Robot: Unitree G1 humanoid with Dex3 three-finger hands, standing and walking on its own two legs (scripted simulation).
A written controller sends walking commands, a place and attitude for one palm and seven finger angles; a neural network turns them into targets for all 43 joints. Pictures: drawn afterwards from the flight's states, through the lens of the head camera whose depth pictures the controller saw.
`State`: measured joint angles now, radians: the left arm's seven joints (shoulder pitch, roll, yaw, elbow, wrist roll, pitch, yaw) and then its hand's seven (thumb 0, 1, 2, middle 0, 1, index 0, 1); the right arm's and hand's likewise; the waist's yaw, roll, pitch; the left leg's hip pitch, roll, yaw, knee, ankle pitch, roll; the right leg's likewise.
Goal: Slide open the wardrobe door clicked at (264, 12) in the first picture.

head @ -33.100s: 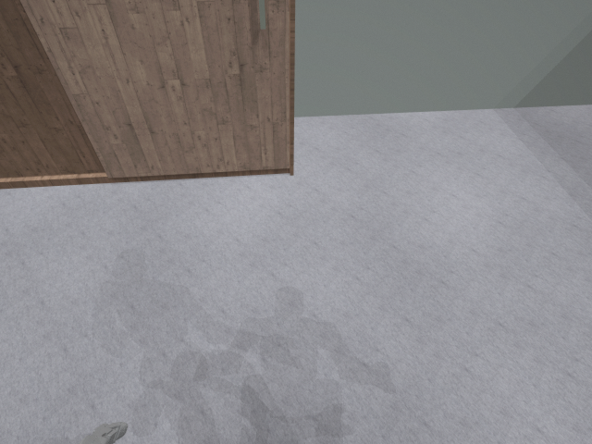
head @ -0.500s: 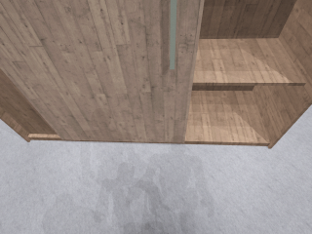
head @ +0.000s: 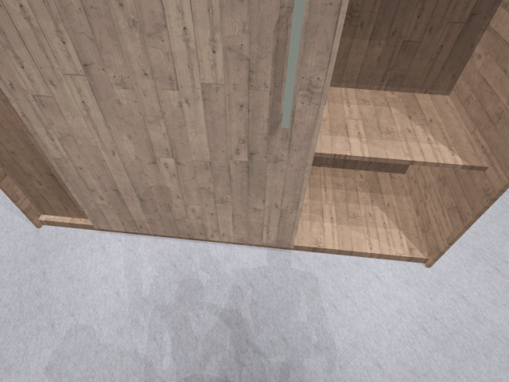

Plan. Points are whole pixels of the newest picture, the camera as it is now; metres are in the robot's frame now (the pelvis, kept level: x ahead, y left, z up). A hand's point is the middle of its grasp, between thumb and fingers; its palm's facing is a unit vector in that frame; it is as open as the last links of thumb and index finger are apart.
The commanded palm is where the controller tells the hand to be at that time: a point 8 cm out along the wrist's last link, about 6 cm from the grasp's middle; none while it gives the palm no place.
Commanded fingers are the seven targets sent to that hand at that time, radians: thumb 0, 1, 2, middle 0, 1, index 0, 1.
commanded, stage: let the arm hang, fingers relaxed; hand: right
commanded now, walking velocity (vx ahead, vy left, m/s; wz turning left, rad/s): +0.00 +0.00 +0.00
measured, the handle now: (291, 66) +0.74 -0.03 +0.13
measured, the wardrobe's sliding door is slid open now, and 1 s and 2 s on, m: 0.60 0.60 0.60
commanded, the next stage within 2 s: look to check the result in 0.20 s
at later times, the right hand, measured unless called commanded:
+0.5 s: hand out of the picture +0.02 -0.17 -0.18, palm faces +0.02 +0.98 -0.18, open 7.4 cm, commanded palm none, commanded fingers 0.00 -0.90 -0.90 0.20 0.30 0.20 0.30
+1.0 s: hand out of the picture +0.04 -0.17 -0.17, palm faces +0.02 +0.98 -0.19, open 7.4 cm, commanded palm none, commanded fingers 0.00 -0.90 -0.90 0.20 0.30 0.20 0.30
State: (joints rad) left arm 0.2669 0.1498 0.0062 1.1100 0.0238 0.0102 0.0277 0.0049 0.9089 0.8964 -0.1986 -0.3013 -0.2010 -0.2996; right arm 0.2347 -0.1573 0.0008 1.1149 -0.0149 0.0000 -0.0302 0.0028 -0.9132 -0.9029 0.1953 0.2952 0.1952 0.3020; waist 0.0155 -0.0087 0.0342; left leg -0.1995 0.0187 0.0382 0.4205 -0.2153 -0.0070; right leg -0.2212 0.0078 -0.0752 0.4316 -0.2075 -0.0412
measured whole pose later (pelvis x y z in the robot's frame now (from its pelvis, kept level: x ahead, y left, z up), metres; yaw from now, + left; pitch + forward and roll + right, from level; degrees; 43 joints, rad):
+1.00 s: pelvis +0.03 +0.00 +0.00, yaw +0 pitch -1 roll +0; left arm 0.23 0.16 0.00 1.14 0.02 -0.01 0.04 0.00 0.90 0.90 -0.20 -0.30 -0.20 -0.30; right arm 0.23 -0.16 0.00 1.15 -0.01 -0.01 -0.03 0.00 -0.90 -0.90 0.20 0.30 0.20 0.30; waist 0.01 0.00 0.05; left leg -0.13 0.02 0.04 0.37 -0.23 -0.01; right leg -0.15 0.01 -0.07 0.38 -0.22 -0.03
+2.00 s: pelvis +0.02 +0.02 +0.01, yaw -1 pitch -1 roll +0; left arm 0.19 0.21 0.00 1.15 0.02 0.00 0.03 0.00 0.90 0.90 -0.20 -0.30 -0.20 -0.30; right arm 0.19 -0.21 0.00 1.15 -0.01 -0.01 -0.02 0.00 -0.90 -0.90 0.20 0.30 0.20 0.30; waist 0.01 0.00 0.06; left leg -0.12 0.00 0.06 0.34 -0.20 0.01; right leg -0.15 -0.01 -0.05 0.35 -0.19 -0.01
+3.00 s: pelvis +0.02 +0.03 +0.01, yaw -1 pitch -1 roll +0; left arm 0.10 0.31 0.01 1.13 0.02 -0.01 0.02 0.00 0.90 0.90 -0.20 -0.30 -0.20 -0.30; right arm 0.10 -0.31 -0.01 1.14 -0.01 -0.02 0.00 0.00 -0.90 -0.90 0.20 0.30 0.20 0.30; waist 0.01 0.00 0.06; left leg -0.08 -0.02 0.07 0.28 -0.19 0.04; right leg -0.11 -0.02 -0.04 0.30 -0.17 0.01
